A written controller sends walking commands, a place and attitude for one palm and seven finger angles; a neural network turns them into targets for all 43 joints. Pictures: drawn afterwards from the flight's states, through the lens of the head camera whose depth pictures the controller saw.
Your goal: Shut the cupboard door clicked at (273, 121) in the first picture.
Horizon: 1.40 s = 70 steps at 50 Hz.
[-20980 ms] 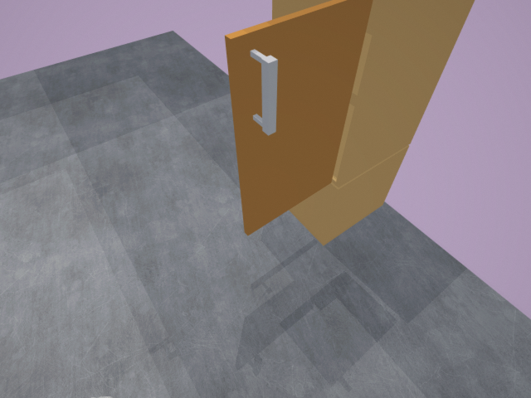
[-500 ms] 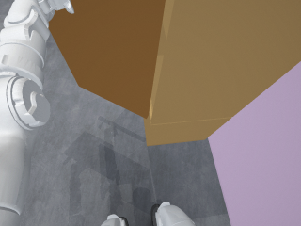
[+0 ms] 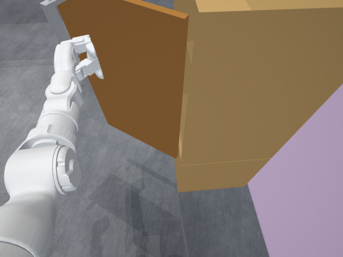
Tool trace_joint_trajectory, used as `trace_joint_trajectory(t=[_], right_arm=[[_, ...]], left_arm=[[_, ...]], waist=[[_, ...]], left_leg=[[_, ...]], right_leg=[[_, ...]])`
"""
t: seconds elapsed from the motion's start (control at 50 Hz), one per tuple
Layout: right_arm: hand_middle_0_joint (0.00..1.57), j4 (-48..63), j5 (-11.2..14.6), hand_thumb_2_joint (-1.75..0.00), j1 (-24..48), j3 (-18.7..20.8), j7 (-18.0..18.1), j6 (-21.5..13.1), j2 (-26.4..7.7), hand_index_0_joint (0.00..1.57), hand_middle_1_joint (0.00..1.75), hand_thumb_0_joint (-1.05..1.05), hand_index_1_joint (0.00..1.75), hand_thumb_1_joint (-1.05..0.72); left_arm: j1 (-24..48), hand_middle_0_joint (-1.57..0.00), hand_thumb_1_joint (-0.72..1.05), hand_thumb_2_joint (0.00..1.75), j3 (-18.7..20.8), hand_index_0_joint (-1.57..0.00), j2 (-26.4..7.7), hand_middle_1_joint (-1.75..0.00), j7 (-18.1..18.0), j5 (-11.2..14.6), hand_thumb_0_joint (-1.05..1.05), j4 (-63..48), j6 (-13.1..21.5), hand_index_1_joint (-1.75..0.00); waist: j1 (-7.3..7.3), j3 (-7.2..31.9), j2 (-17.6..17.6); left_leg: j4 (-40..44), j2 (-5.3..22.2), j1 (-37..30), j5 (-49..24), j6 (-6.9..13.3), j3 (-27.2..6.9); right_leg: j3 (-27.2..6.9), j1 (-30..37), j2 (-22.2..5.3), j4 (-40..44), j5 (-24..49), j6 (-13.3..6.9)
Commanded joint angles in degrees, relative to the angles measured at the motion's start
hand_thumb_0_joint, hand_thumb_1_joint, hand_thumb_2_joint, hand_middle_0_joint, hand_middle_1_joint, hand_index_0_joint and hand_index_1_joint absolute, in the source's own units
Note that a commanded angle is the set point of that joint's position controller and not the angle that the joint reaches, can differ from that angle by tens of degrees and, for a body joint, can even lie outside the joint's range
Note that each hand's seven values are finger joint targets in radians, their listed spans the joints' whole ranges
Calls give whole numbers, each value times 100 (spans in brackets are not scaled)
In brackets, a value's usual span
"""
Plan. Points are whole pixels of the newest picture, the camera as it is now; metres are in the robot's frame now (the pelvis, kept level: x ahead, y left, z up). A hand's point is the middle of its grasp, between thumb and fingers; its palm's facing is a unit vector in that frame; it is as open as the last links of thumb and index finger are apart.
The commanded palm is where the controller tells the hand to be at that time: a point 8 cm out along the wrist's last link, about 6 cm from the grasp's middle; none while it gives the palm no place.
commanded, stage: pull the fist back off the door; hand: left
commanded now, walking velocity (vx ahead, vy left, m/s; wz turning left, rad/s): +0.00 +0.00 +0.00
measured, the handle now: (66, 30) +0.66 +0.20 +0.16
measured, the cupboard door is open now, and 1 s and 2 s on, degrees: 56 56 56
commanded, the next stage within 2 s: draw the hand back to the body in 0.24 s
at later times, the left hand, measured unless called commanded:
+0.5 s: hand (94, 70) +0.48 +0.11 +0.17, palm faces +0.04 -1.00 +0.00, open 3.1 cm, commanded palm +0.43 +0.17 +0.16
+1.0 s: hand (27, 151) +0.31 +0.20 +0.16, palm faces +0.15 -0.98 -0.14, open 3.1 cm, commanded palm +0.27 +0.25 +0.18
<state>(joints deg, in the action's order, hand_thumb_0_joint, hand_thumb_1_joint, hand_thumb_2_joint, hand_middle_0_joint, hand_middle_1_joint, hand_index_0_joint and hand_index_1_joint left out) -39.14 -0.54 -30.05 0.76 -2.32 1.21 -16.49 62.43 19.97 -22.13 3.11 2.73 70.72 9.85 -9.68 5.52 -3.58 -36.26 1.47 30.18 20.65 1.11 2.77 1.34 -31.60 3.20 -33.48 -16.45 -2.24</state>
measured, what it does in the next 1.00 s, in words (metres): stands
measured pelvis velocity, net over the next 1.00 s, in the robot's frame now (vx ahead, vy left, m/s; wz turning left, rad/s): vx -0.03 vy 0.01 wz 0.03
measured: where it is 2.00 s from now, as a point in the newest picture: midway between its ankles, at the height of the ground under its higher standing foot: outside the picture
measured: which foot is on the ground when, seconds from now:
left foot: down 0.00-1.00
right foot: down 0.00-1.00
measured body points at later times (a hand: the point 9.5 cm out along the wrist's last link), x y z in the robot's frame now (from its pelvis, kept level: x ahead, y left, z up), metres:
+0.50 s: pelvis -0.03 +0.01 +0.00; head +0.03 +0.00 +0.44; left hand +0.47 +0.17 +0.17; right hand -0.01 -0.25 -0.12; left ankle -0.04 +0.10 -0.72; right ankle -0.01 -0.09 -0.72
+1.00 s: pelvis -0.03 +0.01 +0.02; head -0.04 -0.01 +0.47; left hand +0.29 +0.26 +0.17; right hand +0.18 -0.22 -0.06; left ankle -0.04 +0.10 -0.72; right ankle -0.01 -0.10 -0.72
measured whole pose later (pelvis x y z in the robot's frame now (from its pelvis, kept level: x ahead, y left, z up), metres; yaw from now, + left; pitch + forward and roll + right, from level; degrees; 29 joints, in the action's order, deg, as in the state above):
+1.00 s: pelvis -0.03 +0.01 +0.02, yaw +2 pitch -1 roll +0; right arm -33.5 3.0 -9.1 -1.0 3.4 -2.5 -14.7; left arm 12.9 9.0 -15.0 2.5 7.6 12.8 2.2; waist 1.0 1.9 -2.9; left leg -26.3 -1.4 10.4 15.2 2.3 2.4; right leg 1.5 -12.5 0.6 -26.3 -13.1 -0.9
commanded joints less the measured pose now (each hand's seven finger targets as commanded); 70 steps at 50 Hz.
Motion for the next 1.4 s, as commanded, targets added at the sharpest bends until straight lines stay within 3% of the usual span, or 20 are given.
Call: trace_joint_trajectory(t=[0.0,0.08,0.24,0.34,0.42,0.48,0.52,0.58,0.64,0.7,0.8,0.84,0.86,0.9,1.0,1.04,1.1,1.22,1.3,1.38], right_arm=[[20,427,62,-90,-418,276,144,-272,-718,20,30,0,30,-90],[20,237,55,-90,-183,260,181,-449,-667,20,30,0,30,-90],[20,130,154,-90,110,171,251,-504,-741,20,30,0,30,-90],[20,201,82,-90,97,111,228,-619,-785,20,30,0,30,-90],[20,503,67,-90,153,129,168,-635,-716,20,30,0,30,-90],[20,694,144,-90,278,180,169,-588,-706,20,30,0,30,-90],[20,819,235,-90,413,213,216,-519,-731,20,30,0,30,-90],[20,937,335,-90,744,213,351,-534,-674,20,30,0,30,-90],[20,929,357,-90,1004,190,470,-604,-593,20,30,0,30,-90],[20,969,384,-90,1249,157,525,-693,-514,20,30,0,30,-90],[20,1068,486,-90,1686,86,591,-727,-549,20,30,0,30,-90],[20,1173,521,-90,1973,18,614,-716,-536,20,30,0,30,-90],[20,1331,400,-90,2141,22,592,-742,-369,20,30,0,30,-90],[20,1273,362,-90,2331,-14,596,-660,-371,20,30,0,30,-90],[20,1270,289,-90,2472,-71,663,-511,-300,20,30,0,30,-90],[20,1286,245,-90,2549,-103,678,-546,-236,20,30,0,30,-90],[20,1261,174,-90,2554,-116,667,-600,-222,20,30,0,30,-90],[20,1289,141,-90,2663,-120,607,-491,-201,20,30,0,30,-90],[20,1307,124,-90,2699,-60,580,-347,-237,20,30,0,30,-90],[20,1381,112,-90,2754,-25,583,-356,-166,20,30,0,30,-90]], left_arm=[[3225,-130,90,90,-410,-130,-521,-150,-75,362,0,-2330,633,-150],[3319,-130,90,90,-608,-130,-414,-150,-282,228,0,-2667,1047,-150],[3157,-130,90,90,-619,-130,-330,-150,-479,161,0,-1152,391,-150],[3289,-130,90,90,-315,-130,-646,-150,-557,141,0,-837,581,-150],[1927,-130,90,90,-46,-130,-914,-150,-384,-13,0,-1344,988,-150],[1191,-130,90,90,-29,-130,-925,-150,-142,75,0,-2038,972,-150],[703,-130,90,90,27,-130,-920,-150,42,345,0,-2680,778,-150],[699,-130,90,90,-86,-130,-758,-150,269,690,0,-3898,483,-150],[363,-130,90,90,-167,-130,-808,-150,337,758,0,-4946,375,-150],[-350,-130,90,90,-616,-130,-383,-150,441,765,0,-5518,172,-150],[-1983,-122,90,90,-518,-122,-188,-141,713,1089,0,-5435,-731,-141],[-2213,-116,90,90,-442,-116,-238,-135,781,1171,0,-5786,-1074,-135],[-2398,-113,90,90,-945,-113,-247,-132,275,621,0,-6812,-539,-132],[-3289,-108,90,90,-898,-108,-99,-126,-103,567,0,-6674,-426,-126],[-3279,-94,90,90,-777,-94,-430,-111,-492,341,0,-8010,-298,-111],[-3324,-89,90,90,-667,-89,-522,-105,-615,259,0,-8601,-237,-105],[-3971,-81,90,90,-638,-81,-541,-96,-731,186,0,-9124,-230,-96],[-5786,-64,90,90,-582,-64,-252,-78,-755,200,0,-9079,-358,-78],[-6935,-53,90,90,-81,-53,-494,-66,-732,237,0,-8972,-419,-66],[-7279,-42,90,90,422,-42,-849,-54,-774,224,0,-9849,-261,-54]], waist=[[-92,2174,-85],[-70,2422,-138],[-120,1521,544],[-110,1605,717],[451,2515,144],[639,2612,250],[711,2511,597],[709,2281,546],[771,1989,-12],[768,1643,-332],[981,977,582],[1070,785,593],[953,271,567],[1023,64,965],[972,472,311],[995,704,-274],[1048,832,-655],[1133,59,254],[1249,-195,646],[1338,312,90]], left_leg=[[119,-198,-1348,-2269,124,-99],[61,-148,-1817,-2338,69,-266],[346,-194,-1058,-1295,52,-341],[297,-220,-796,-1073,70,-345],[222,-224,-1150,-1835,10,-253],[248,-175,-1283,-2174,21,-163],[394,-146,-1222,-2226,70,-120],[571,-147,-1427,-2126,128,-56],[689,-128,-1816,-2182,151,-80],[834,-107,-2094,-2194,130,-110],[1130,-130,-1884,-1641,110,-162],[1225,-163,-1848,-1432,101,-171],[1346,-199,-1878,-1345,112,-106],[1436,-143,-1776,-1046,102,-190],[1588,-151,-2322,-1180,85,-236],[1612,-173,-2558,-1422,49,-251],[1609,-157,-2777,-1927,-14,-309],[1748,-108,-2524,-2130,-54,-369],[1769,-92,-2334,-2068,-23,-339],[1674,-116,-2410,-2258,-44,-331]], right_leg=[[-81,1414,-75,185,2826,164],[-67,1153,-62,86,2555,146],[-45,895,-153,233,1653,156],[-119,878,-169,173,1449,160],[-115,1397,-184,-96,2020,66],[-92,1750,-143,-76,2374,59],[-87,2133,-115,60,2563,81],[-96,2384,-114,273,2652,91],[-99,2256,-119,429,2465,80],[-38,2128,-154,566,2201,63],[54,2235,-217,795,1797,77],[32,2236,-259,850,1625,84],[-154,2010,-344,1104,1264,141],[-128,2131,-376,1199,831,160],[-131,2509,-360,1309,951,122],[-124,2667,-355,1311,1197,85],[-72,2868,-332,1309,1531,42],[32,2871,-284,1408,1638,68],[35,2917,-305,1459,1600,104],[5,3176,-350,1324,1729,105]])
